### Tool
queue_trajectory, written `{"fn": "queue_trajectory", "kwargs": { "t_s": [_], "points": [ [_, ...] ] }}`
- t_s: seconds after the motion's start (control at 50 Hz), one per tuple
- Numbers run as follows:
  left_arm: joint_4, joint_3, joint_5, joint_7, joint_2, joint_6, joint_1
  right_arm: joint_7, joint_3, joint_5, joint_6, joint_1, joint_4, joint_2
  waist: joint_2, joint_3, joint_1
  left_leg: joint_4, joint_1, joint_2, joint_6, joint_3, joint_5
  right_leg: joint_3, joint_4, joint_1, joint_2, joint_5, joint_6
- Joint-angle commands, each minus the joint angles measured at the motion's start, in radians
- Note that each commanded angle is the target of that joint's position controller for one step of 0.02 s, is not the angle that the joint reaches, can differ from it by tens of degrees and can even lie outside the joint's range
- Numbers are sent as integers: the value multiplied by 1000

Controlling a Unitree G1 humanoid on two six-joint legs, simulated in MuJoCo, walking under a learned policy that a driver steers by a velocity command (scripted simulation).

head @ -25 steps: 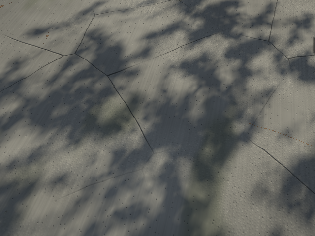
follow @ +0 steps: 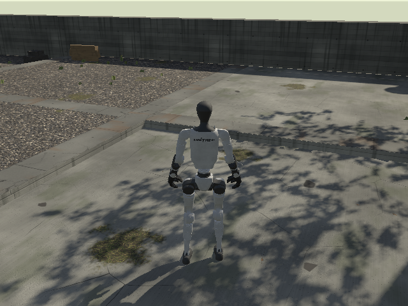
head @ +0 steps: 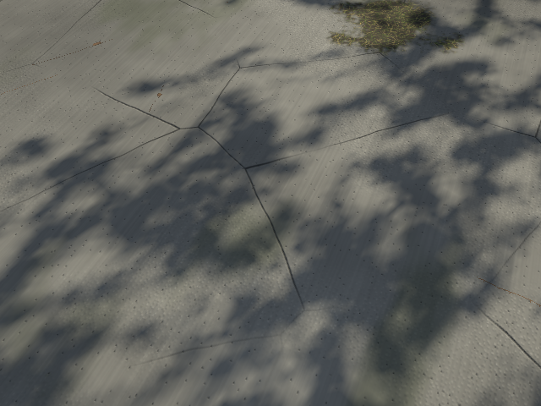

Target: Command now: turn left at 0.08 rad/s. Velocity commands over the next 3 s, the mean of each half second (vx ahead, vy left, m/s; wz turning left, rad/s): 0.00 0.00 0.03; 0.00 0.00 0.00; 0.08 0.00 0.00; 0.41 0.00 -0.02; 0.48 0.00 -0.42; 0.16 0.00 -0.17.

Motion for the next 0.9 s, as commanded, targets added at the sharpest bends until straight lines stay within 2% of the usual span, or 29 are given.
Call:
{"fn": "queue_trajectory", "kwargs": {
  "t_s": [0.02,0.04,0.1,0.3,0.56,0.9],
  "points": [
    [-44,30,22,-6,126,-35,6,7,-31,-13,-17,-4,-53,-110,90,-92,3,-72,4,86,97,-83,147,23,-61,84,-25,62,13],
    [-44,34,18,-5,124,-32,-24,8,-21,-21,-24,-7,-44,-82,73,-72,-2,-86,-29,80,84,-81,89,21,-59,93,-26,71,18],
    [-30,37,9,7,116,-15,-15,5,-20,-14,-46,5,-27,-91,71,-19,-1,-83,-74,60,57,-64,87,30,-55,97,-31,116,4],
    [53,47,2,20,109,-3,13,-1,-10,-8,-62,38,30,-71,14,-3,-2,-79,-83,40,51,-50,77,31,-61,125,-31,136,15],
    [177,51,-5,36,104,7,32,-6,-7,-2,-66,73,145,-54,3,6,-5,-89,-57,16,45,-17,109,27,-78,136,-31,152,14],
    [297,39,-8,41,81,12,53,-15,5,1,-63,121,271,-41,-2,30,-7,-106,-54,4,42,5,96,15,-99,127,-21,129,8]
  ]
}}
